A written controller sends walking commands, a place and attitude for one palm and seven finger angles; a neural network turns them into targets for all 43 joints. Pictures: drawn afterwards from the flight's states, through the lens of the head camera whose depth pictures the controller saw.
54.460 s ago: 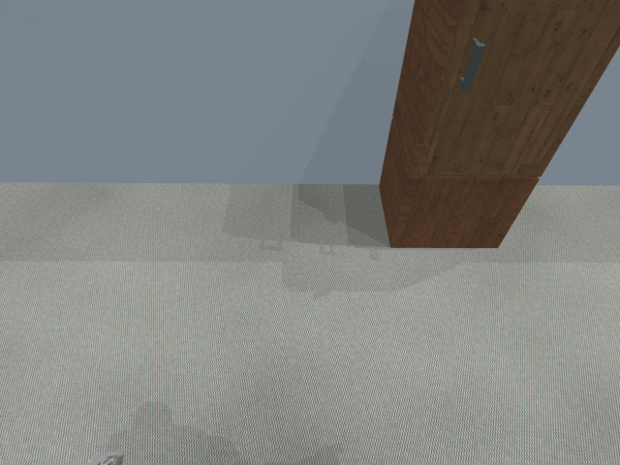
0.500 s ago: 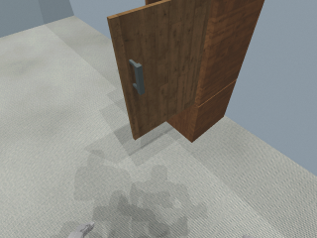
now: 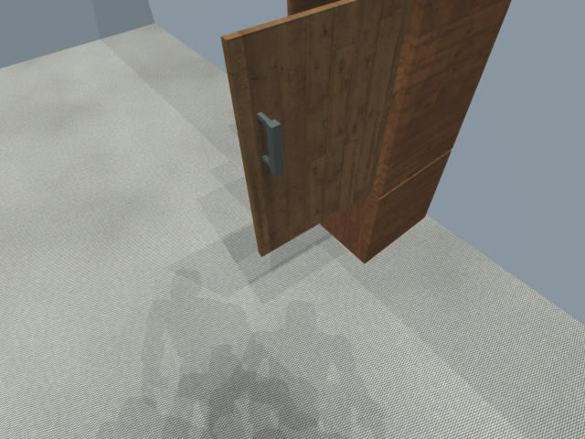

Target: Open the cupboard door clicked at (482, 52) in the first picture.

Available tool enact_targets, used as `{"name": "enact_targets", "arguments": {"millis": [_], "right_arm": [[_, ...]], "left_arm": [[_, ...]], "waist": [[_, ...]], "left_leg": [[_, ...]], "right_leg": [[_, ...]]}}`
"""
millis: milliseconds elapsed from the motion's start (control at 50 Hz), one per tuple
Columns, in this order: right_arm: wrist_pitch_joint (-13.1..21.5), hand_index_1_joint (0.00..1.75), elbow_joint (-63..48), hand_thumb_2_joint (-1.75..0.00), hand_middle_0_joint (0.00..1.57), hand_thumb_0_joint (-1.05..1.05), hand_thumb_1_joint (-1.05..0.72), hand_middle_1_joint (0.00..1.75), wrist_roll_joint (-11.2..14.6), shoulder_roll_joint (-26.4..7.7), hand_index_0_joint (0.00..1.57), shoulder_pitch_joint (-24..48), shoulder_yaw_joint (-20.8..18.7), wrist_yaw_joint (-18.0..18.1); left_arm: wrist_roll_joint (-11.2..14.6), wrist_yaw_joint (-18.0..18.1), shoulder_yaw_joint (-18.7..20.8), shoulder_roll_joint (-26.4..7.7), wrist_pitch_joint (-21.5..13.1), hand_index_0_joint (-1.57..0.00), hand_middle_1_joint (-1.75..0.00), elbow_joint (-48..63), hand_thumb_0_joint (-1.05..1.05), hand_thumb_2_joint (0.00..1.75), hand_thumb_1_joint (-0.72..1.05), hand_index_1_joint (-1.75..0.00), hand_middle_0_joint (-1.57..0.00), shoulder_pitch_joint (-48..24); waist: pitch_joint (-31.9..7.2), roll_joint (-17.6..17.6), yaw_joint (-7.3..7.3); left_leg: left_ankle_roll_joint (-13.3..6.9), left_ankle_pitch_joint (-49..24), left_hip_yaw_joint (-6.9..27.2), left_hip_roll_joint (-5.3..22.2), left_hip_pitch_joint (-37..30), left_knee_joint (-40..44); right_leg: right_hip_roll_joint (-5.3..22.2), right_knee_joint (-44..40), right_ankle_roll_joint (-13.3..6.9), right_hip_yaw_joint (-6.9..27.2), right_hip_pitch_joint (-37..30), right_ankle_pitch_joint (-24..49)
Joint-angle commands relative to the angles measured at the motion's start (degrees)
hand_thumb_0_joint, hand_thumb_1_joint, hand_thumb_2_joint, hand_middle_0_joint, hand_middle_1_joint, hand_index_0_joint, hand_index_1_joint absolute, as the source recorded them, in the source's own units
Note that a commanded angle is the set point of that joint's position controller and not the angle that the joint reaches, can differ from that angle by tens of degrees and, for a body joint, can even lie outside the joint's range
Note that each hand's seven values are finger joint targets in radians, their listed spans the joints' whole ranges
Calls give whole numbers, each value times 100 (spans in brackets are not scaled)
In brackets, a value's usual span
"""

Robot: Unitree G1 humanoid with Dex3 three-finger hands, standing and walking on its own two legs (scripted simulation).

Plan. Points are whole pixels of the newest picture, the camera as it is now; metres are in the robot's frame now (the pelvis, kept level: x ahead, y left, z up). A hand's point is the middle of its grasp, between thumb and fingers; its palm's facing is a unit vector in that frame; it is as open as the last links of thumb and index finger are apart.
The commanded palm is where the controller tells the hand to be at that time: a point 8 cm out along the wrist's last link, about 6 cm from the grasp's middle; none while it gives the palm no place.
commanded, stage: let the arm hang, fingers relaxed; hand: left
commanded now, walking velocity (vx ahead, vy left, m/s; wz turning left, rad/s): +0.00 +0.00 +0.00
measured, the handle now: (269, 144) +0.63 +0.09 +0.04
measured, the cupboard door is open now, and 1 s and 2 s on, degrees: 87 87 87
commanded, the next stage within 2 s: look to check the result in 0.36 s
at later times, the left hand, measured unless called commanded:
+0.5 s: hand out of the picture +0.08 +0.23 -0.16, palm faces +0.01 -0.95 -0.31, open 7.4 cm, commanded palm none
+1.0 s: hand out of the picture +0.11 +0.23 -0.15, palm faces +0.00 -0.94 -0.33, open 7.4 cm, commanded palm none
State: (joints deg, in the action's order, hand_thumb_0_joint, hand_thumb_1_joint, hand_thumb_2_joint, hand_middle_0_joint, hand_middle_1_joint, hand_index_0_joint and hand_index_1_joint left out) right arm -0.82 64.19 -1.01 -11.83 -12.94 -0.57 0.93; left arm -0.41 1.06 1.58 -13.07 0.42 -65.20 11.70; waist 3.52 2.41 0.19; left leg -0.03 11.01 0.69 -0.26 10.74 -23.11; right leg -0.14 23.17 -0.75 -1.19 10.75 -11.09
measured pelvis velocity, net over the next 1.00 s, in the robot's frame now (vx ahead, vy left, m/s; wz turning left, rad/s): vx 0.03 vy -0.01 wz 0.00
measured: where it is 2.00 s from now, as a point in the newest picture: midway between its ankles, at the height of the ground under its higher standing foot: outside the picture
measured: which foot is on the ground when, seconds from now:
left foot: down 0.00-1.00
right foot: down 0.00-1.00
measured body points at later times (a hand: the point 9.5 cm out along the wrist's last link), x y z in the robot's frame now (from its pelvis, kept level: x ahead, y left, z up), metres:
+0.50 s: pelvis +0.01 +0.00 +0.00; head +0.03 -0.01 +0.45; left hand +0.08 +0.28 -0.13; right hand +0.07 -0.28 -0.15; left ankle +0.02 +0.12 -0.74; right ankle +0.02 -0.11 -0.74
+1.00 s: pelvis +0.03 -0.01 +0.01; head +0.06 -0.02 +0.45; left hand +0.11 +0.27 -0.13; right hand +0.11 -0.30 -0.14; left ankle +0.02 +0.12 -0.74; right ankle +0.02 -0.11 -0.74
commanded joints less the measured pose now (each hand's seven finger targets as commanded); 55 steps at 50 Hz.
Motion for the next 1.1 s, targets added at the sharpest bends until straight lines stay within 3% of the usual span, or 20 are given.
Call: {"name": "enact_targets", "arguments": {"millis": [0, 200, 520, 600, 740, 900, 1080], "right_arm": [[114, 30, -181, -90, 20, 0, -90, 30, -31, -870, 20, -58, -147, 60], [171, 30, -223, -90, 20, 0, -90, 30, -40, -1125, 20, 265, -160, 42], [162, 30, -280, -90, 20, 0, -90, 30, -16, -1518, 20, 619, -166, 25], [182, 30, -262, -90, 20, 0, -90, 30, -16, -1574, 20, 645, -155, 28], [177, 30, -263, -90, 20, 0, -90, 30, -5, -1634, 20, 730, -166, 37], [168, 30, -278, -90, 20, 0, -90, 30, -11, -1671, 20, 796, -155, 34], [192, 30, -305, -90, 20, 0, -90, 30, -6, -1693, 20, 768, -160, 44]], "left_arm": [[-19, 30, 126, -913, -130, -20, -30, 290, 0, 90, 90, -30, -20, -132], [-27, 5, 162, -1106, -180, -20, -30, 360, 0, 90, 90, -30, -20, -389], [-18, -15, 156, -1442, -224, -20, -30, 365, 0, 90, 90, -30, -20, -671], [-9, -11, 146, -1495, -236, -20, -30, 350, 0, 90, 90, -30, -20, -730], [-8, 6, 147, -1569, -252, -20, -30, 357, 0, 90, 90, -30, -20, -747], [-5, 3, 135, -1592, -250, -20, -30, 378, 0, 90, 90, -30, -20, -786], [-2, 9, 149, -1610, -271, -20, -30, 403, 0, 90, 90, -30, -20, -775]], "waist": [[-42, -276, -49], [-229, -122, -34], [-393, -228, -47], [-602, -212, -54], [-622, -297, -68], [-463, -223, -59], [-668, -236, -57]], "left_leg": [[-195, -86, 497, 551, 104, 514], [-173, -363, 536, 576, -17, 596], [-143, -671, 493, 622, -348, 634], [-139, -990, 503, 653, -455, 639], [-126, -1209, 464, 672, -602, 618], [-101, -1110, 452, 670, -577, 692], [-95, -1400, 412, 688, -708, 663]], "right_leg": [[590, -555, -230, 554, 40, -281], [627, -563, -219, 579, -159, 42], [673, -717, -207, 588, -325, 451], [709, -636, -204, 550, -537, 924], [731, -632, -200, 534, -582, 1318], [719, -708, -201, 562, -567, 1255], [742, -654, -202, 557, -746, 1683]]}}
